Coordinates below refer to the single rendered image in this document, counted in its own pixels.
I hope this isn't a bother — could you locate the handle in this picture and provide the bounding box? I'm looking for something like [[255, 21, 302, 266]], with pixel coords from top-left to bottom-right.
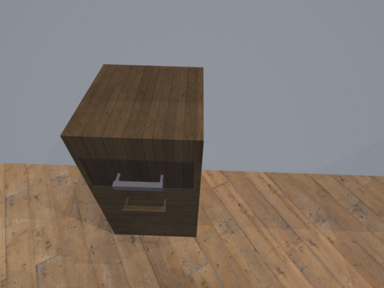
[[122, 205, 167, 214], [112, 173, 164, 191]]

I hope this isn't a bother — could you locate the drawer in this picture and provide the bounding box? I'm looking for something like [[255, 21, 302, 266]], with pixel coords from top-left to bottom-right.
[[80, 158, 195, 189]]

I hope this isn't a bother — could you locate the cabinet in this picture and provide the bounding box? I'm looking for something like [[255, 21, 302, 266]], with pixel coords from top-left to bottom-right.
[[60, 64, 204, 237]]

